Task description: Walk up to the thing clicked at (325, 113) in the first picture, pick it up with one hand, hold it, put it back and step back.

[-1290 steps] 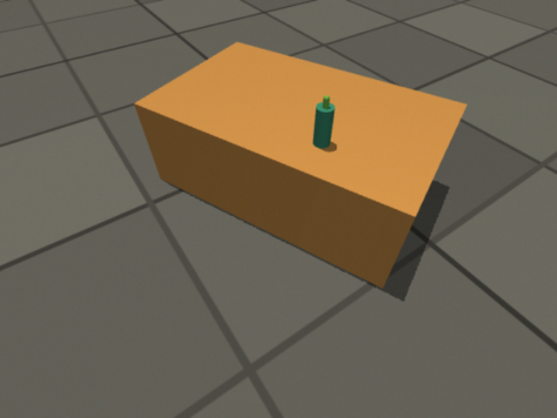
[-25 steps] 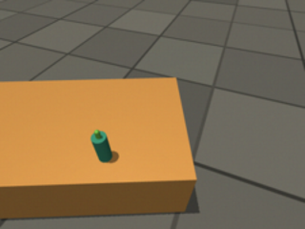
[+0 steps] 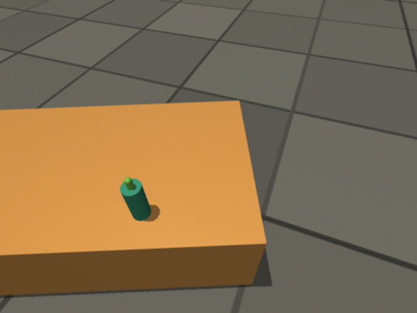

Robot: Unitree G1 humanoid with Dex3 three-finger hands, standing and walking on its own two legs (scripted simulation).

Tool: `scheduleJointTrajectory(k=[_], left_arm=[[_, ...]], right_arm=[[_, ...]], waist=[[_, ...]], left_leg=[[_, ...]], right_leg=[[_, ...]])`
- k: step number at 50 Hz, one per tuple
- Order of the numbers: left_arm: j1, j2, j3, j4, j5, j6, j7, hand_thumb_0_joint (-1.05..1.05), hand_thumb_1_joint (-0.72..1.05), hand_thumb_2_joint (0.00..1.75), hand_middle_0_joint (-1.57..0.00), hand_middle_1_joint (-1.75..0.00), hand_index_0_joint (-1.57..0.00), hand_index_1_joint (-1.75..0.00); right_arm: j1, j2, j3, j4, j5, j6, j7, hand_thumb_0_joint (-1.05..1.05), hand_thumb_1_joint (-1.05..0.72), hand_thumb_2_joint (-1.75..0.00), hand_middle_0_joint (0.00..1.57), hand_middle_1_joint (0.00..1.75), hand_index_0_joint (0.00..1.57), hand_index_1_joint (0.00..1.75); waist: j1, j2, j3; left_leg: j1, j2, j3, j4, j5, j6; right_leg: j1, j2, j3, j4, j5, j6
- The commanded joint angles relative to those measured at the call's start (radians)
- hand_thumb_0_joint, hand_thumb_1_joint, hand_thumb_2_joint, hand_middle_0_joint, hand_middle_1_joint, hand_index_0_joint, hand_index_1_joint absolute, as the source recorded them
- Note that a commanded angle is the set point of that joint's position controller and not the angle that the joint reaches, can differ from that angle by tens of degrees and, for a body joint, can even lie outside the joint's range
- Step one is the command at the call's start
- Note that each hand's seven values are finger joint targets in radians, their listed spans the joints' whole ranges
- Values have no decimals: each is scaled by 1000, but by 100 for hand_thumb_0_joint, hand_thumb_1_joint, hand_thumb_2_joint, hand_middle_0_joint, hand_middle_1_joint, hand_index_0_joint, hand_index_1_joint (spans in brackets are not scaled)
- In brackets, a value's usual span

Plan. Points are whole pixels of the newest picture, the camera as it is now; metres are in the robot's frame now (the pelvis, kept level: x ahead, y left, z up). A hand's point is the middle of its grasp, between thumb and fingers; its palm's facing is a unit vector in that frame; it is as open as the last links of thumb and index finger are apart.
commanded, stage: stand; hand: left
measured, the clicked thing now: (135, 197) +0.50 +0.27 -0.23
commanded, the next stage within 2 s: step back in 1.22 s
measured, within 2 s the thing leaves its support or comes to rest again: neither
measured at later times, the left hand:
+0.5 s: hand out of the picture +0.10 +0.24 -0.15, palm faces -0.03 -0.94 -0.35, open 7.4 cm
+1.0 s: hand out of the picture +0.09 +0.24 -0.16, palm faces -0.02 -0.94 -0.34, open 7.4 cm
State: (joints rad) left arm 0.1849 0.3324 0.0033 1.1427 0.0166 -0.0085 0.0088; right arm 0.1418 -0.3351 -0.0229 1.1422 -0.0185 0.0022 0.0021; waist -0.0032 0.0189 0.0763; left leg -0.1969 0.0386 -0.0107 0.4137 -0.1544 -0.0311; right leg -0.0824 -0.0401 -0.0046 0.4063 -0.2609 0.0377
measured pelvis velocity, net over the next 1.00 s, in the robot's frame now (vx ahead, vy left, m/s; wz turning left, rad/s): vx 0.02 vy -0.01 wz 0.00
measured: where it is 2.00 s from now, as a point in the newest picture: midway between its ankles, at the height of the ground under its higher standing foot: outside the picture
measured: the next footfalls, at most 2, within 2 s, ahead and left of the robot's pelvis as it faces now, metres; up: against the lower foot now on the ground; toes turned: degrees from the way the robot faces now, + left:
left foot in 1.78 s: -0.08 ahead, +0.12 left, +0.00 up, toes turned +1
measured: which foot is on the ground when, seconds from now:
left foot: down 0.00-1.00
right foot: down 0.00-1.00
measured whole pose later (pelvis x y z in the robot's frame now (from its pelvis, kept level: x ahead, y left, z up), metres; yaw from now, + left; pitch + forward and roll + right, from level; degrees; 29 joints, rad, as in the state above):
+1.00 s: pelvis +0.02 -0.01 +0.00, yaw +0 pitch -3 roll +0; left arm 0.13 0.34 0.01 1.12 0.01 0.00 0.00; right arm 0.10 -0.34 -0.01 1.15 -0.01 0.00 0.00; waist 0.00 0.00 0.07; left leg -0.16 0.05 -0.01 0.36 -0.16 -0.04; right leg -0.03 -0.03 -0.01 0.33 -0.26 0.03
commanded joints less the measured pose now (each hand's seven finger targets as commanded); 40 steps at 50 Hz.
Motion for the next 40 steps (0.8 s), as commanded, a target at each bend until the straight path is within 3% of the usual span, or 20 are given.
scheduleJointTrajectory(k=[1,7,12,15,20,27,32,34,38,40], left_arm=[[-31,214,43,-45,0,-22,15,0,90,90,-20,-30,-20,-30],[-55,215,47,-46,-3,-19,14,0,90,90,-20,-30,-20,-30],[-67,215,48,-52,-4,-20,15,0,90,90,-20,-30,-20,-30],[-76,213,48,-54,-3,-18,15,0,90,90,-20,-30,-20,-30],[-83,214,50,-59,-2,-19,13,0,90,90,-20,-30,-20,-30],[-92,216,50,-59,-3,-17,12,0,90,90,-20,-30,-20,-30],[-91,218,49,-65,-4,-19,11,0,90,90,-20,-30,-20,-30],[-81,219,49,-63,-4,-19,12,0,90,90,-20,-30,-20,-30],[-82,220,47,-63,-3,-18,12,0,90,90,-20,-30,-20,-30],[-80,219,46,-65,-4,-19,13,0,90,90,-20,-30,-20,-30]], right_arm=[[-36,-200,-32,-53,5,-19,-14,0,-90,-90,20,30,20,30],[-39,-197,-27,-45,5,-21,-17,0,-90,-90,20,30,20,30],[-47,-204,-26,-44,7,-26,-18,0,-90,-90,20,30,20,30],[-63,-206,-26,-44,6,-23,-19,0,-90,-90,20,30,20,30],[-67,-207,-25,-45,5,-25,-19,0,-90,-90,20,30,20,30],[-71,-202,-24,-44,7,-23,-17,0,-90,-90,20,30,20,30],[-74,-209,-24,-45,7,-24,-17,0,-90,-90,20,30,20,30],[-79,-208,-23,-47,8,-26,-17,0,-90,-90,20,30,20,30],[-76,-207,-22,-46,9,-21,-16,0,-90,-90,20,30,20,30],[-73,-205,-22,-48,10,-20,-15,0,-90,-90,20,30,20,30]], waist=[[-2,-20,-40],[2,-12,-57],[2,-11,-98],[3,-11,-84],[3,-9,-98],[0,-19,-83],[0,-11,-102],[4,-11,-121],[-2,-31,-91],[-1,-29,-102]], left_leg=[[72,72,-79,-73,34,51],[78,80,-73,-80,101,44],[108,87,-62,-58,226,44],[107,86,-63,-69,181,41],[119,89,-57,-67,215,40],[103,90,-59,-85,180,34],[115,90,-54,-73,203,38],[135,94,-53,-63,265,40],[127,90,-55,-71,209,37],[124,90,-51,-63,228,39]], right_leg=[[-84,-81,71,-111,81,-44],[-53,-84,69,-101,128,-43],[-15,-89,62,-92,246,-37],[-31,-85,58,-109,204,-37],[-18,-87,55,-108,240,-35],[-19,-87,54,-122,195,-39],[-2,-93,57,-123,235,-39],[7,-94,48,-108,302,-39],[-18,-88,45,-127,240,-35],[-1,-93,47,-123,280,-35]])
